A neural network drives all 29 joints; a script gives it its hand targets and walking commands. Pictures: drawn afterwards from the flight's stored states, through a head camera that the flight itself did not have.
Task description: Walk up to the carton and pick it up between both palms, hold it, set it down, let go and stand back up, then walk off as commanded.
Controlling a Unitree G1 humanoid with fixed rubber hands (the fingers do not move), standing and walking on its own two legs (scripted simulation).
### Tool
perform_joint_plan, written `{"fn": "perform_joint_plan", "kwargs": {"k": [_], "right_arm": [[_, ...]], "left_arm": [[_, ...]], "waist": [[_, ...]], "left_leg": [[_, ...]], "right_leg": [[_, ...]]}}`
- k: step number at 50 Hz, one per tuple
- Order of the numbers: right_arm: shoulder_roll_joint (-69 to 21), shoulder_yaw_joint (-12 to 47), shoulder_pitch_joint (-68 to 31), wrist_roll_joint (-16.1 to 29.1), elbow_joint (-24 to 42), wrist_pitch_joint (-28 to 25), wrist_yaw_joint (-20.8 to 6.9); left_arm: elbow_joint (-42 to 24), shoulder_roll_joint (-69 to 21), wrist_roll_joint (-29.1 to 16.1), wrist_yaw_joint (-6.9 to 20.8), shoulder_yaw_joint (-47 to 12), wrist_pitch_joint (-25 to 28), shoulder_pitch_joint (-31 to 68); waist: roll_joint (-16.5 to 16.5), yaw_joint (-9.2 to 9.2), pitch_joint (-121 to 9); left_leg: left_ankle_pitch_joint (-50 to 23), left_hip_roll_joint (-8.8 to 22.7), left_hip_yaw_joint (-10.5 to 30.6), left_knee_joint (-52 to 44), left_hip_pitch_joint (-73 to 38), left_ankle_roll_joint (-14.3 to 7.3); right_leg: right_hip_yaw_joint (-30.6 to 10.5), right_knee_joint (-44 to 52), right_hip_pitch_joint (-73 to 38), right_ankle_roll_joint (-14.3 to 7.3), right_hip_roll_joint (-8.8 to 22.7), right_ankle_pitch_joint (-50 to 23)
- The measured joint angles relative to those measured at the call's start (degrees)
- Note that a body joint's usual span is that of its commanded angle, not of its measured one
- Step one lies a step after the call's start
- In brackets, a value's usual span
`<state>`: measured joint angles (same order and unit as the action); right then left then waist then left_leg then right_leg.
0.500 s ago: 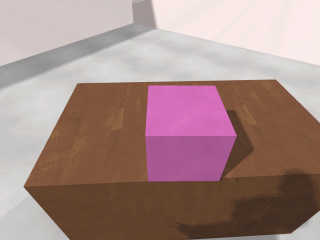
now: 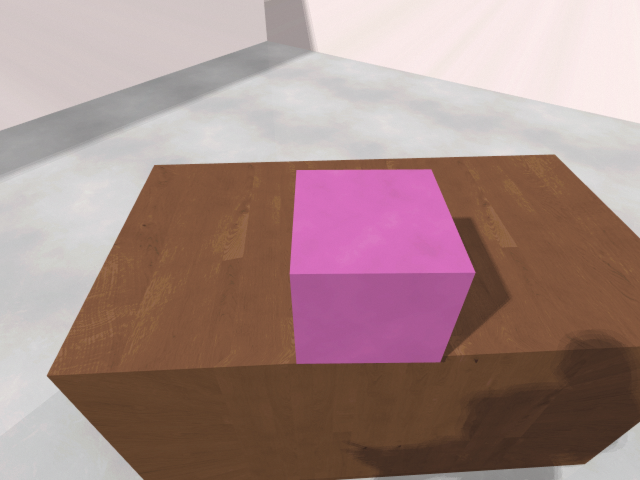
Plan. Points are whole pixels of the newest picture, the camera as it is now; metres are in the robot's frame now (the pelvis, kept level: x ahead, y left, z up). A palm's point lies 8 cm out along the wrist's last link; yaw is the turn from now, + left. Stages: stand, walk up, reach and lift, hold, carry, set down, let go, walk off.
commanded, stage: walk off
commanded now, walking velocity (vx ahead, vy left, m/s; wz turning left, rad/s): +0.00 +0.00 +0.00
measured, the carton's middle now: (366, 263) +0.51 -0.03 -0.02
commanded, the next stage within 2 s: none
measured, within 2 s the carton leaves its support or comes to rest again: neither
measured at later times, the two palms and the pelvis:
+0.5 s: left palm out of the picture -0.03 +0.25 -0.13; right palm out of the picture +0.04 -0.31 -0.16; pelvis -0.07 -0.05 -0.03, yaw -2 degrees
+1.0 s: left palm out of the picture -0.04 +0.28 -0.13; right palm out of the picture -0.03 -0.29 -0.14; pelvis -0.14 -0.01 -0.03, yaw +0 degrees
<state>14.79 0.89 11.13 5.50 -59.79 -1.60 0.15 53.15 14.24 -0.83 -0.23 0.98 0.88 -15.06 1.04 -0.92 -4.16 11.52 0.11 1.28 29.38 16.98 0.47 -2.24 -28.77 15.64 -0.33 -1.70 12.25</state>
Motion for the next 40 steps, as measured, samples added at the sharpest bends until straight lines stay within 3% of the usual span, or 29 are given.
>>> {"fn": "perform_joint_plan", "kwargs": {"k": [12,19,21,23,24,27,32,35,40], "right_arm": [[0.01,-2.08,-0.46,0.00,4.15,1.60,0.12],[0.01,-2.78,-1.37,0.00,6.83,4.40,0.24],[0.02,-3.26,-2.81,0.00,7.70,4.79,0.38],[0.41,-3.83,-5.26,0.00,8.83,5.02,0.44],[0.62,-4.19,-6.50,0.00,9.31,5.04,0.62],[0.83,-4.80,-6.55,-0.01,9.87,5.57,1.48],[1.97,-5.10,-6.22,-0.01,9.75,7.48,2.06],[2.38,-5.42,-6.05,-0.01,9.77,7.58,2.30],[2.43,-5.63,-5.84,0.00,9.78,7.58,2.35]], "left_arm": [[0.02,1.02,0.00,-0.01,0.30,-0.09,2.84],[0.05,3.99,0.00,-0.01,1.76,-1.73,2.49],[-0.01,4.58,0.00,0.00,2.05,-1.83,1.75],[0.02,4.51,0.00,0.01,2.05,-1.84,1.59],[0.03,4.30,0.00,0.01,1.89,-1.83,1.65],[0.01,4.24,0.00,-0.02,1.53,-1.99,1.21],[-0.01,4.24,0.00,-0.67,1.54,-2.01,2.16],[-0.01,4.23,0.00,-1.20,1.53,-2.02,3.81],[-0.01,4.23,0.00,-1.46,1.52,-2.02,7.17]], "waist": [[-0.22,0.01,5.74],[0.21,0.01,9.80],[-0.09,-0.08,9.72],[-1.31,-0.02,11.76],[-2.10,-0.03,14.18],[-2.73,-0.07,16.34],[-3.99,-0.03,16.32],[-4.46,0.01,16.36],[-4.41,0.02,16.39]], "left_leg": [[-0.15,-0.04,-0.01,2.24,-0.04,-0.07],[0.55,-0.21,0.01,6.61,2.01,-0.09],[0.10,0.16,-0.07,7.83,5.52,-0.08],[0.30,1.02,0.11,10.67,8.80,-0.09],[4.69,0.87,0.60,13.45,8.80,-0.09],[16.05,-3.56,2.05,24.54,9.20,-0.09],[18.16,-9.10,2.22,38.01,8.18,-0.08],[18.11,-10.09,2.29,41.18,6.63,-0.08],[17.98,-8.97,2.31,41.18,5.76,-0.08]], "right_leg": [[0.01,-2.81,0.25,0.00,-0.06,0.04],[0.03,-23.02,1.09,0.00,-0.29,7.65],[-0.08,-21.02,0.68,0.00,-0.23,11.39],[0.03,-16.21,-0.07,-2.39,-1.19,16.93],[0.01,-16.73,-0.09,-3.10,-1.81,15.69],[-0.06,-16.68,-0.13,-3.71,-1.53,12.75],[-0.01,-13.97,0.12,-3.85,-1.57,10.22],[0.03,-13.62,0.31,-3.98,-1.88,9.38],[0.40,-13.67,0.31,-3.98,-1.93,8.45]]}}
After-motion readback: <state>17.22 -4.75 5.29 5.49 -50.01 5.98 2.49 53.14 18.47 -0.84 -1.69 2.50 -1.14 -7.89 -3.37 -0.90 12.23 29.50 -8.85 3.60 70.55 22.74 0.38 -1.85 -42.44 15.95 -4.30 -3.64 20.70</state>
